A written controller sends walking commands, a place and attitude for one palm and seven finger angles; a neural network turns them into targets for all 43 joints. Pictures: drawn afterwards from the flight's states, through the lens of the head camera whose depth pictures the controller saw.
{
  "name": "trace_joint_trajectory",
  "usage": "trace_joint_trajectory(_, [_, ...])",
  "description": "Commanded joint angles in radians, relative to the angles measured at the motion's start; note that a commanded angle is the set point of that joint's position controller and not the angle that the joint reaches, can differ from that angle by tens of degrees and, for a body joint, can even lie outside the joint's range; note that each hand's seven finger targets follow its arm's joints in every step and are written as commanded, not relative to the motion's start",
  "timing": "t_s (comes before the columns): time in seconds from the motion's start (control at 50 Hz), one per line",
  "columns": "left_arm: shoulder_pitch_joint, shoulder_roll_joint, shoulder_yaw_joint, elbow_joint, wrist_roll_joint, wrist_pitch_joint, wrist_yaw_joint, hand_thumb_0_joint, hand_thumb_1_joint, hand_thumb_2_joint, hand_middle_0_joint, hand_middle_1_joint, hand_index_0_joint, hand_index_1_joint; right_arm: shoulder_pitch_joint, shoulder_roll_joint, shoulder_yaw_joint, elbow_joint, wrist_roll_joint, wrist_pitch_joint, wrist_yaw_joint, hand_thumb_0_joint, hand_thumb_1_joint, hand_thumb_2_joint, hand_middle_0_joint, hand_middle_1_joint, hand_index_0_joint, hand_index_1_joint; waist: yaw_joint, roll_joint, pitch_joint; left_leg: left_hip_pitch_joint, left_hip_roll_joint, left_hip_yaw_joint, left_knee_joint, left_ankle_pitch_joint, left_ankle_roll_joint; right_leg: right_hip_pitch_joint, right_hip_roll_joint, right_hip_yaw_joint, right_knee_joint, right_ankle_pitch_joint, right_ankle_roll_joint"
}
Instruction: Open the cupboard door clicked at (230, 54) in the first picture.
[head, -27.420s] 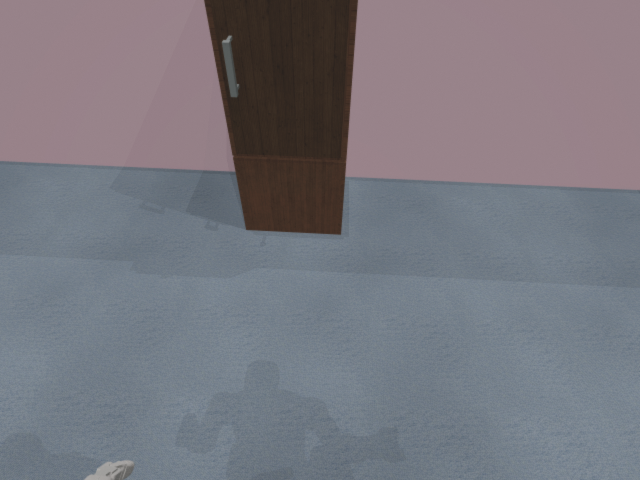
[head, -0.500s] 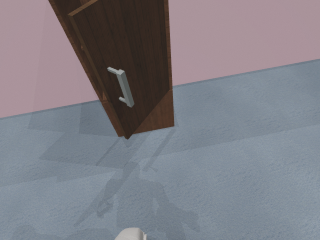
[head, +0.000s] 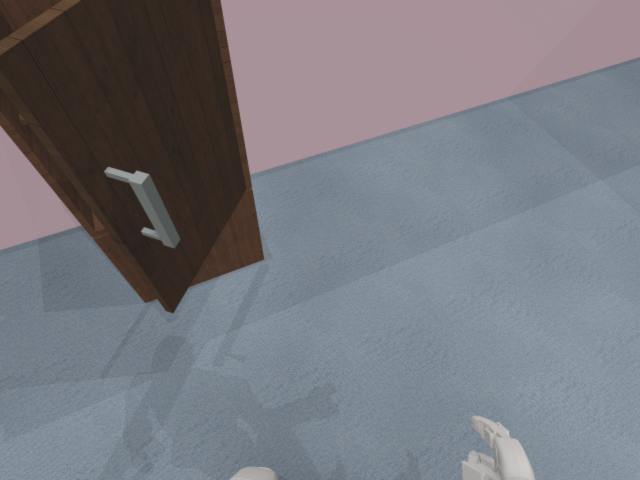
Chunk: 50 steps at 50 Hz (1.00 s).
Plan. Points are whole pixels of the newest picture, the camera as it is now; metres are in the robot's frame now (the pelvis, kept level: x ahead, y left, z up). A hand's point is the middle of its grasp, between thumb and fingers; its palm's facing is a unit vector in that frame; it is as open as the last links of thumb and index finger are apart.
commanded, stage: walk to a spot facing it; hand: left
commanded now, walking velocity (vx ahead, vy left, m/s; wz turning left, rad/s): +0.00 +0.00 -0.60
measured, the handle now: (145, 209) +0.45 +0.33 -0.02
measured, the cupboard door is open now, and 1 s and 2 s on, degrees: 47 47 47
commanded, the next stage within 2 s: none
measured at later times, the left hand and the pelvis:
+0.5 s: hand (249, 404) +0.22 +0.13 -0.15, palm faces -0.32 -0.90 -0.29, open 7.3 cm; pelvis +0.03 -0.03 -0.01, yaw -19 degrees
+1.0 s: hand (331, 335) +0.34 +0.02 -0.16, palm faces -0.60 -0.78 -0.16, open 7.3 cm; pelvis +0.14 -0.08 +0.00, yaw -37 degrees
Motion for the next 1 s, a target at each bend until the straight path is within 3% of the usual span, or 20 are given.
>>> trace_joint_trajectory(0.0, [-0.045,0.119,0.021,-0.122,-0.016,-0.03,-0.003,0.0,0.9,0.9,-0.2,-0.3,-0.2,-0.3,0.211,-0.266,-0.058,-0.044,-0.022,-0.038,-0.022,0.0,-0.9,-0.9,0.2,0.3,0.2,0.3,-0.099,0.331,-0.182,0.406,0.512,-0.458,-0.336,0.419,0.225,-0.339,-0.061,-0.147,0.431,-0.355,0.097])
trace_joint_trajectory(0.04, [-0.04,0.131,0.027,-0.143,0.002,-0.028,-0.024,0.0,0.9,0.9,-0.2,-0.3,-0.2,-0.3,0.15,-0.234,-0.043,-0.083,-0.037,-0.032,-0.031,0.0,-0.9,-0.9,0.2,0.3,0.2,0.3,-0.053,0.158,-0.092,0.216,0.479,-0.314,-0.312,0.515,0.27,-0.328,-0.144,-0.193,0.615,-0.303,0.129])
trace_joint_trajectory(0.06, [-0.051,0.127,0.03,-0.113,0.01,-0.021,-0.024,0.0,0.9,0.9,-0.2,-0.3,-0.2,-0.3,0.151,-0.193,-0.028,-0.07,-0.042,-0.039,-0.026,0.0,-0.9,-0.9,0.2,0.3,0.2,0.3,-0.05,0.269,-0.094,0.225,0.4,-0.257,-0.277,0.682,0.233,-0.351,-0.144,-0.184,0.666,-0.268,0.13])
trace_joint_trajectory(0.12, [-0.089,0.107,0.014,-0.122,-0.005,-0.012,-0.043,0.0,0.9,0.9,-0.2,-0.3,-0.2,-0.3,0.199,-0.191,-0.028,-0.056,-0.038,-0.039,-0.023,0.0,-0.9,-0.9,0.2,0.3,0.2,0.3,-0.06,0.232,-0.14,0.32,0.312,-0.048,-0.205,0.844,0.182,-0.339,-0.169,-0.243,0.608,-0.216,0.129])
trace_joint_trajectory(0.24, [-0.185,0.089,-0.006,-0.15,-0.007,-0.01,-0.059,0.0,0.9,0.9,-0.2,-0.3,-0.2,-0.3,0.26,-0.238,-0.046,-0.029,-0.039,-0.031,-0.008,0.0,-0.9,-0.9,0.2,0.3,0.2,0.3,-0.094,0.256,-0.139,0.287,0.307,0.065,-0.169,0.744,0.138,-0.153,-0.154,-0.353,0.249,-0.141,0.099])
trace_joint_trajectory(0.3, [-0.084,0.127,0.002,-0.118,-0.007,-0.017,-0.054,0.0,0.9,0.9,-0.2,-0.3,-0.2,-0.3,0.229,-0.25,-0.052,-0.036,-0.028,-0.026,0.001,0.0,-0.9,-0.9,0.2,0.3,0.2,0.3,-0.025,0.191,-0.163,0.172,0.281,0.117,-0.005,0.632,0.072,0.108,-0.144,-0.356,-0.021,0.103,0.065])
trace_joint_trajectory(0.32, [0.011,0.211,0.02,-0.091,0.0,-0.026,-0.041,0.0,0.9,0.9,-0.2,-0.3,-0.2,-0.3,0.218,-0.213,-0.047,-0.053,-0.013,-0.025,0.009,0.0,-0.9,-0.9,0.2,0.3,0.2,0.3,0.017,0.01,-0.222,-0.012,0.223,0.192,0.175,0.39,0.015,0.335,-0.286,-0.191,-0.077,0.381,0.011])
trace_joint_trajectory(0.34, [0.086,0.329,0.048,-0.073,0.005,-0.031,-0.021,0.0,0.9,0.9,-0.2,-0.3,-0.2,-0.3,0.15,-0.133,-0.027,-0.111,-0.006,-0.024,0.012,0.0,-0.9,-0.9,0.2,0.3,0.2,0.3,0.06,-0.297,-0.236,-0.248,0.066,0.215,0.458,-0.309,-0.033,0.405,-0.57,0.196,-0.119,0.776,-0.122])
trace_joint_trajectory(0.36, [0.097,0.323,0.047,-0.064,-0.011,-0.028,-0.004,0.0,0.9,0.9,-0.2,-0.3,-0.2,-0.3,0.142,-0.171,-0.029,-0.108,-0.01,-0.01,0.002,0.0,-0.9,-0.9,0.2,0.3,0.2,0.3,0.069,-0.253,-0.239,-0.256,0.099,0.048,0.55,-0.341,-0.018,0.359,-0.585,0.171,-0.109,0.762,-0.182])
trace_joint_trajectory(0.4, [-0.046,0.258,0.031,-0.111,-0.005,-0.011,0.005,0.0,0.9,0.9,-0.2,-0.3,-0.2,-0.3,0.143,-0.157,-0.034,-0.071,-0.01,-0.003,0.006,0.0,-0.9,-0.9,0.2,0.3,0.2,0.3,0.004,-0.22,-0.126,-0.27,0.13,0.039,0.569,-0.228,-0.021,0.187,-0.458,0.108,-0.145,0.417,-0.157])
trace_joint_trajectory(0.46, [-0.129,0.222,0.016,-0.137,0.0,-0.019,0.011,0.0,0.9,0.9,-0.2,-0.3,-0.2,-0.3,0.177,-0.141,-0.033,-0.041,-0.013,0.002,0.017,0.0,-0.9,-0.9,0.2,0.3,0.2,0.3,-0.052,-0.129,-0.122,-0.16,0.107,0.061,0.462,-0.135,-0.036,0.082,-0.389,0.014,-0.128,0.461,-0.123])
trace_joint_trajectory(0.52, [-0.121,0.234,0.018,-0.136,0.001,-0.023,0.005,0.0,0.9,0.9,-0.2,-0.3,-0.2,-0.3,0.178,-0.116,-0.028,-0.032,-0.011,-0.001,0.018,0.0,-0.9,-0.9,0.2,0.3,0.2,0.3,-0.054,-0.058,-0.121,-0.1,0.074,0.092,0.296,-0.098,-0.042,0.059,-0.367,0.026,-0.119,0.463,-0.122])
trace_joint_trajectory(0.6, [-0.107,0.233,0.026,-0.129,0.003,-0.024,-0.008,0.0,0.9,0.9,-0.2,-0.3,-0.2,-0.3,0.182,-0.117,-0.031,-0.047,-0.015,-0.017,0.024,0.0,-0.9,-0.9,0.2,0.3,0.2,0.3,-0.049,-0.124,-0.115,-0.033,0.042,0.102,0.133,-0.09,-0.029,0.033,-0.341,0.104,-0.167,0.113,-0.115])
trace_joint_trajectory(0.66, [-0.155,0.201,0.023,-0.135,-0.001,-0.028,-0.019,0.0,0.9,0.9,-0.2,-0.3,-0.2,-0.3,0.281,-0.138,-0.036,-0.016,-0.018,-0.045,0.021,0.0,-0.9,-0.9,0.2,0.3,0.2,0.3,-0.113,-0.091,-0.101,0.222,0.04,0.108,-0.124,-0.01,-0.015,-0.166,-0.275,0.095,-0.117,-0.173,-0.059])
trace_joint_trajectory(0.68, [-0.167,0.142,0.01,-0.154,-0.006,-0.029,-0.027,0.0,0.9,0.9,-0.2,-0.3,-0.2,-0.3,0.369,-0.204,-0.045,0.01,-0.027,-0.057,0.01,0.0,-0.9,-0.9,0.2,0.3,0.2,0.3,-0.155,0.096,-0.111,0.38,0.164,-0.034,-0.275,-0.138,0.031,-0.329,-0.181,0.006,0.031,-0.268,-0.011])
trace_joint_trajectory(0.7, [-0.183,0.076,-0.005,-0.185,-0.016,-0.031,-0.037,0.0,0.9,0.9,-0.2,-0.3,-0.2,-0.3,0.46,-0.313,-0.069,0.027,-0.05,-0.065,0.005,0.0,-0.9,-0.9,0.2,0.3,0.2,0.3,-0.192,0.414,-0.111,0.456,0.466,-0.436,-0.419,-0.335,0.143,-0.517,-0.038,-0.207,0.376,-0.376,0.059])
trace_joint_trajectory(0.72, [-0.275,0.111,0.002,-0.215,-0.003,-0.041,-0.045,0.0,0.9,0.9,-0.2,-0.3,-0.2,-0.3,0.467,-0.313,-0.066,0.026,-0.046,-0.065,0.0,0.0,-0.9,-0.9,0.2,0.3,0.2,0.3,-0.195,0.301,-0.04,0.352,0.57,-0.516,-0.488,-0.349,0.221,-0.555,-0.15,-0.187,0.538,-0.323,0.061])
trace_joint_trajectory(0.78, [-0.232,0.101,0.013,-0.166,0.014,-0.052,-0.073,0.0,0.9,0.9,-0.2,-0.3,-0.2,-0.3,0.338,-0.207,-0.033,-0.01,-0.046,-0.083,0.007,0.0,-0.9,-0.9,0.2,0.3,0.2,0.3,-0.107,0.174,0.008,0.241,0.42,-0.229,-0.444,-0.05,0.168,-0.512,-0.224,-0.226,0.688,-0.107,0.08])
trace_joint_trajectory(0.84, [-0.226,0.044,-0.009,-0.15,0.006,-0.04,-0.087,0.0,0.9,0.9,-0.2,-0.3,-0.2,-0.3,0.391,-0.166,-0.017,0.023,-0.039,-0.097,0.002,0.0,-0.9,-0.9,0.2,0.3,0.2,0.3,-0.101,0.185,-0.027,0.336,0.331,0.047,-0.371,0.362,0.117,-0.502,-0.233,-0.292,0.635,-0.008,0.094])
trace_joint_trajectory(0.98, [-0.345,0.026,-0.03,-0.155,0.0,-0.038,-0.094,0.0,0.9,0.9,-0.2,-0.3,-0.2,-0.3,0.475,-0.172,-0.019,0.078,-0.045,-0.093,0.008,0.0,-0.9,-0.9,0.2,0.3,0.2,0.3,-0.138,0.209,-0.023,0.361,0.342,0.233,-0.327,0.528,0.107,-0.353,-0.212,-0.406,0.26,0.032,0.065])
